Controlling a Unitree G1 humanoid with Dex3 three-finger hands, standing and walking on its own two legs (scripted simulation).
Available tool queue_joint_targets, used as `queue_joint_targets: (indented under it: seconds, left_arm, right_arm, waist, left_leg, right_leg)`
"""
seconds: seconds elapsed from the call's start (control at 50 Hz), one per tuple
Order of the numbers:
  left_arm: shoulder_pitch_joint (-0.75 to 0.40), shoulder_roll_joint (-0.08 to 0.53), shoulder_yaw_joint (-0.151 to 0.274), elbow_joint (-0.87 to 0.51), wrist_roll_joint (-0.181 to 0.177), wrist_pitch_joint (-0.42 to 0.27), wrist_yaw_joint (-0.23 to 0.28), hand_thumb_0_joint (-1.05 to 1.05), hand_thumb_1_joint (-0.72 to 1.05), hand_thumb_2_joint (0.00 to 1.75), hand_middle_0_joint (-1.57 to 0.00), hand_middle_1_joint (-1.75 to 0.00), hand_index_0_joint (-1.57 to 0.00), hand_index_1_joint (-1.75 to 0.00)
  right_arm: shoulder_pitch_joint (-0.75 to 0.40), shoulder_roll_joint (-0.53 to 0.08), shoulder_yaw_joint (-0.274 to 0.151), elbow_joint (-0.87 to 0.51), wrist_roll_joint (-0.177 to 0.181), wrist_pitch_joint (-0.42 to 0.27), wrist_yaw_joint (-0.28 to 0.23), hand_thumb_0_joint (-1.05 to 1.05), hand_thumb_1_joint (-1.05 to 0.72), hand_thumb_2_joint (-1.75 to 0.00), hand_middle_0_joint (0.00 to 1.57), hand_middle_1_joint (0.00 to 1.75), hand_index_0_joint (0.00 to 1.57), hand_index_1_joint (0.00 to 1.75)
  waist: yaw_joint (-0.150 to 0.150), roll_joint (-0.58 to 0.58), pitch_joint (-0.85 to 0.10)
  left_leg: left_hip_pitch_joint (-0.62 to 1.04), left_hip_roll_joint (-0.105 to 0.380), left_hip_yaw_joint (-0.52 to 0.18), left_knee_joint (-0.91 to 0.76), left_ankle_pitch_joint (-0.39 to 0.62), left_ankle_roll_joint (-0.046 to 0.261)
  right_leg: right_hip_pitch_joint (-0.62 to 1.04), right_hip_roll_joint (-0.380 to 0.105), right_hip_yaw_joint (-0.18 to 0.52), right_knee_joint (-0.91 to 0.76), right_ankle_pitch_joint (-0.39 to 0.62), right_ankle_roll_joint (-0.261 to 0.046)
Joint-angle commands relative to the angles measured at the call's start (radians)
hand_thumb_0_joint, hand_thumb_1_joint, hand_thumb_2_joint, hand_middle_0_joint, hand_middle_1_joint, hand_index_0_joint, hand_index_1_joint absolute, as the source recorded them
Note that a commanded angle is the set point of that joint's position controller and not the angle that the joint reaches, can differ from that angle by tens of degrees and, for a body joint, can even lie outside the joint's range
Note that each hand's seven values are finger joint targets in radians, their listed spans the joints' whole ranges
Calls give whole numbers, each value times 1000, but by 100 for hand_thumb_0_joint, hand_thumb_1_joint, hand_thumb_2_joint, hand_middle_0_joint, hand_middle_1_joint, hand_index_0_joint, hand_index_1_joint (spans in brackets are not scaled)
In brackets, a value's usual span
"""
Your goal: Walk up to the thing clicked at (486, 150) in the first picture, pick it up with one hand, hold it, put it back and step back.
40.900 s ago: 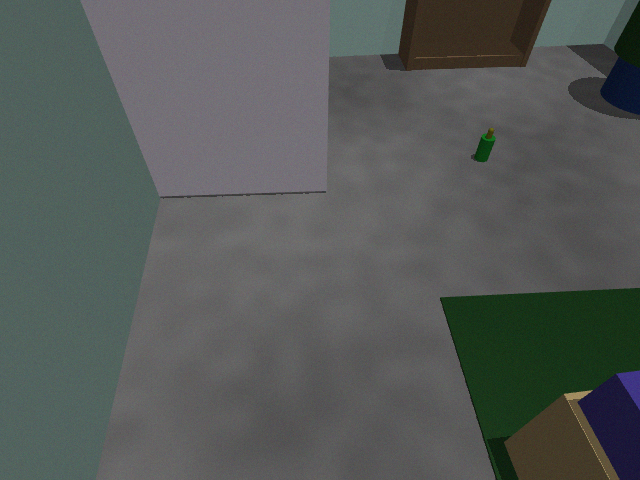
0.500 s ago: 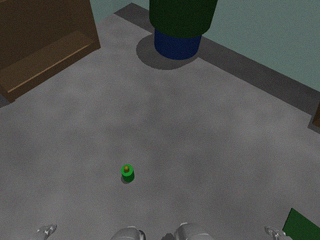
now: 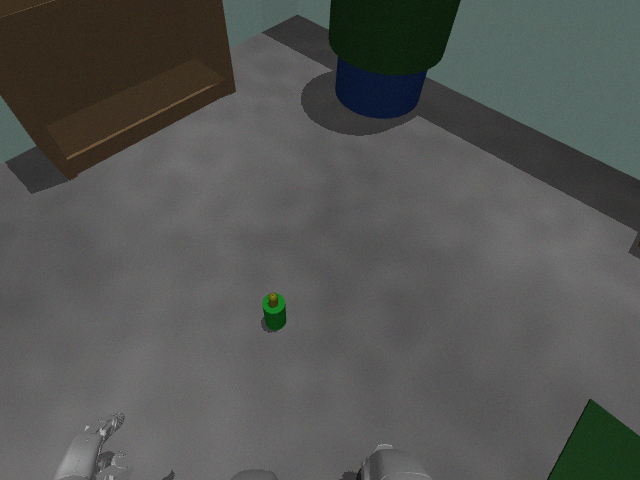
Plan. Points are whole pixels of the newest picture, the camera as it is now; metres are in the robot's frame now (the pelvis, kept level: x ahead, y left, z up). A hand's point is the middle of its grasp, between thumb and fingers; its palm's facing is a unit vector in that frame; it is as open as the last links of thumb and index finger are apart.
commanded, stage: step back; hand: left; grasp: from the side
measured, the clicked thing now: (274, 308) +0.62 +0.14 -0.66
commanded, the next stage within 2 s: none
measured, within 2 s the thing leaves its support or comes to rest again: neither
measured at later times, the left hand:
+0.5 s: hand out of the picture -0.10 +0.23 -0.13, palm faces -0.05 -0.92 -0.40, open 7.4 cm
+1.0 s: hand out of the picture -0.22 +0.21 -0.14, palm faces -0.02 -0.93 -0.37, open 7.4 cm
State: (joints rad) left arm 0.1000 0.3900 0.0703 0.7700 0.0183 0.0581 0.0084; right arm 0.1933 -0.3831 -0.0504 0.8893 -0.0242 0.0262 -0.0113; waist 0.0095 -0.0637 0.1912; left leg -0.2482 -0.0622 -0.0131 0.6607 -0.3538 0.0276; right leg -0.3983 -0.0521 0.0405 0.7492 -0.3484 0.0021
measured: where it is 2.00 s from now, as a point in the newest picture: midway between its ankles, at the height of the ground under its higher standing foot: outside the picture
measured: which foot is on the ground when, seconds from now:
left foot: down 0.00-0.40, up 0.42-0.68, down 0.70-1.00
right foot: up 0.00-0.36, down 0.38-0.72, up 0.74-1.00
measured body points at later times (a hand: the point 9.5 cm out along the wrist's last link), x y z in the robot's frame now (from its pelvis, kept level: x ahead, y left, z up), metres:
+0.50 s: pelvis -0.17 -0.04 +0.01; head -0.13 -0.06 +0.45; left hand -0.09 +0.27 -0.10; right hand -0.07 -0.37 -0.11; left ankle -0.09 +0.10 -0.66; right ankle -0.17 -0.16 -0.72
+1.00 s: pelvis -0.34 -0.06 +0.00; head -0.28 -0.05 +0.45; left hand -0.22 +0.25 -0.12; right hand -0.21 -0.38 -0.09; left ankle -0.25 +0.07 -0.72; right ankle -0.38 -0.20 -0.69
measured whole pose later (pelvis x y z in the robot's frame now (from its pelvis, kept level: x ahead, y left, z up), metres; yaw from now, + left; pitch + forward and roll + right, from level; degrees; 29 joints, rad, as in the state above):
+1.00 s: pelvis -0.34 -0.06 +0.00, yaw -2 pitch -2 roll -1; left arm 0.15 0.39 0.07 0.83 0.02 0.05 0.00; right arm 0.11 -0.38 -0.04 0.82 -0.04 0.02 -0.02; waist 0.02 -0.01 0.15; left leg -0.40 0.06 0.00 0.66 -0.22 0.00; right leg -0.29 0.02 0.06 0.84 -0.50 0.00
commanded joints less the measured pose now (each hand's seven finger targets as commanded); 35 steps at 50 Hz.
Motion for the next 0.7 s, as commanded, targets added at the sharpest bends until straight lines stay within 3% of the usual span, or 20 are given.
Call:
queue_joint_targets:
  seconds: [0.0, 0.02, 0.04, 0.12, 0.2, 0.24, 0.32, 0.34, 0.36, 0.38, 0.4, 0.42, 0.44, 0.46, 0.5, 0.56, 0.6, 0.64, 0.66, 0.68]
  left_arm:
    - [-33, 195, 67, -74, -1, -4, 31, 0, 90, 90, -20, -30, -20, -30]
    - [15, 178, 64, -58, -17, -4, 28, 0, 90, 90, -20, -30, -20, -30]
    - [61, 178, 64, -37, -21, -5, 25, 0, 90, 90, -20, -30, -20, -30]
    - [83, 179, 74, -32, -3, -7, 17, 0, 90, 90, -20, -30, -20, -30]
    - [71, 177, 70, -40, 2, -10, 6, 0, 90, 90, -20, -30, -20, -30]
    - [103, 172, 70, -28, 2, -11, 0, 0, 90, 90, -20, -30, -20, -30]
    - [265, 164, 80, 61, 4, -15, -19, 0, 90, 90, -20, -30, -20, -30]
    - [288, 185, 88, 69, 16, -19, -19, 0, 90, 90, -20, -30, -20, -30]
    - [266, 243, 103, 46, 32, -24, -20, 0, 90, 90, -20, -30, -20, -30]
    - [171, 361, 125, -5, 29, -20, -20, 0, 90, 90, -20, -30, -20, -30]
    - [87, 369, 120, -43, 31, -25, -13, 0, 90, 90, -20, -30, -20, -30]
    - [15, 308, 101, -63, 25, -31, -4, 0, 90, 90, -20, -30, -20, -30]
    - [-39, 262, 88, -64, 26, -34, 1, 0, 90, 90, -20, -30, -20, -30]
    - [-72, 247, 88, -65, 32, -34, 5, 0, 90, 90, -20, -30, -20, -30]
    - [-12, 222, 83, -74, 34, -38, 8, 0, 90, 90, -20, -30, -20, -30]
    - [65, 217, 78, -67, 32, -32, 20, 0, 90, 90, -20, -30, -20, -30]
    - [89, 225, 75, -68, 25, -25, 25, 0, 90, 90, -20, -30, -20, -30]
    - [60, 225, 69, -77, 9, -15, 21, 0, 90, 90, -20, -30, -20, -30]
    - [49, 221, 61, -84, 5, -8, 17, 0, 90, 90, -20, -30, -20, -30]
    - [63, 180, 44, -92, 3, -2, 14, 0, 90, 90, -20, -30, -20, -30]
  right_arm:
    - [-8, -327, -87, -94, -9, -44, -14, 0, -90, -90, 20, 30, 20, 30]
    - [-63, -281, -68, -102, -11, -42, -19, 0, -90, -90, 20, 30, 20, 30]
    - [-84, -253, -62, -107, -10, -43, -25, 0, -90, -90, 20, 30, 20, 30]
    - [-23, -228, -65, -121, -7, -39, -29, 0, -90, -90, 20, 30, 20, 30]
    - [0, -255, -77, -136, -7, -35, -28, 0, -90, -90, 20, 30, 20, 30]
    - [-18, -272, -81, -149, -12, -28, -25, 0, -90, -90, 20, 30, 20, 30]
    - [-89, -299, -84, -165, -10, -3, -18, 0, -90, -90, 20, 30, 20, 30]
    - [-78, -270, -75, -163, -1, 2, -16, 0, -90, -90, 20, 30, 20, 30]
    - [-65, -204, -57, -170, 8, 3, -16, 0, -90, -90, 20, 30, 20, 30]
    - [-110, -183, -59, -189, 11, 0, -32, 0, -90, -90, 20, 30, 20, 30]
    - [-112, -221, -73, -176, 7, 3, -40, 0, -90, -90, 20, 30, 20, 30]
    - [-70, -230, -70, -153, 18, -1, -37, 0, -90, -90, 20, 30, 20, 30]
    - [-24, -215, -64, -131, 21, -5, -33, 0, -90, -90, 20, 30, 20, 30]
    - [14, -205, -60, -115, 22, -7, -32, 0, -90, -90, 20, 30, 20, 30]
    - [28, -199, -51, -108, 18, -19, -30, 0, -90, -90, 20, 30, 20, 30]
    - [-6, -175, -42, -125, 11, -21, -30, 0, -90, -90, 20, 30, 20, 30]
    - [2, -165, -42, -124, 4, -24, -29, 0, -90, -90, 20, 30, 20, 30]
    - [75, -163, -47, -88, 1, -29, -27, 0, -90, -90, 20, 30, 20, 30]
    - [108, -170, -53, -72, 2, -32, -25, 0, -90, -90, 20, 30, 20, 30]
    - [102, -215, -68, -72, -10, -35, -29, 0, -90, -90, 20, 30, 20, 30]
  waist:
    - [-42, 168, -190]
    - [3, 135, -199]
    - [25, 156, -194]
    - [-15, 180, -202]
    - [-51, 217, -232]
    - [-39, 250, -246]
    - [27, 279, -272]
    - [33, 221, -263]
    - [31, 22, -202]
    - [64, -203, -151]
    - [48, -181, -85]
    - [7, -92, -72]
    - [-35, -43, -77]
    - [-57, -79, -98]
    - [-14, -100, -147]
    - [35, -125, -174]
    - [43, -149, -211]
    - [7, -123, -255]
    - [-7, -78, -271]
    - [1, -1, -278]
  left_leg:
    - [-35, 420, -446, -293, 544, 244]
    - [31, 345, -321, -248, 602, 202]
    - [45, 311, -255, -228, 600, 174]
    - [125, 309, -244, -212, 569, 212]
    - [174, 326, -244, -212, 446, 232]
    - [137, 343, -250, -225, 363, 221]
    - [-84, 281, -192, -215, 128, 126]
    - [-175, 232, -163, -152, 21, 73]
    - [-353, 98, -115, 31, -121, 10]
    - [-321, -46, -74, 302, -236, -41]
    - [-270, -8, -149, 470, -226, -52]
    - [-245, -21, -177, 527, -156, -41]
    - [-240, -51, -161, 555, -105, -33]
    - [-220, -57, -136, 567, -85, -35]
    - [-231, -49, -102, 506, -110, -43]
    - [-265, -13, -55, 299, -181, -49]
    - [-223, 24, -22, 114, -175, -36]
    - [-100, 21, 33, -119, -18, -21]
    - [-12, 27, 35, -256, 149, -14]
    - [83, 133, -125, -268, 283, 22]
  right_leg:
    - [-50, 149, 199, 470, -269, -29]
    - [-99, 156, 205, 509, -219, -35]
    - [-117, 155, 184, 531, -167, -30]
    - [-123, 149, 142, 496, -155, 25]
    - [-90, 116, 91, 289, -170, 37]
    - [-16, 81, 53, 154, -164, 25]
    - [259, 73, -51, -242, -8, -36]
    - [303, 57, -2, -271, -7, -55]
    - [288, -101, 283, -375, -146, -110]
    - [16, -328, 502, -498, -173, -254]
    - [-140, -381, 546, -531, -168, -308]
    - [-135, -303, 405, -470, -44, -274]
    - [-98, -210, 252, -406, 98, -217]
    - [-66, -174, 175, -369, 176, -189]
    - [75, -150, 130, -300, 328, -190]
    - [268, -194, 152, -254, 489, -213]
    - [340, -205, 164, -198, 589, -206]
    - [334, -180, 127, -109, 599, -177]
    - [289, -164, 110, -64, 549, -144]
    - [137, -120, 99, -15, 376, -91]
